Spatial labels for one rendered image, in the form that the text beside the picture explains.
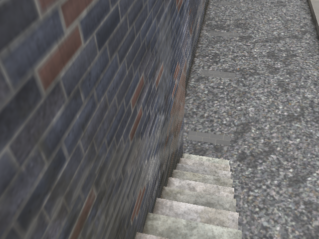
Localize stairs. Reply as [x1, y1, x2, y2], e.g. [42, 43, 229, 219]
[135, 153, 242, 239]

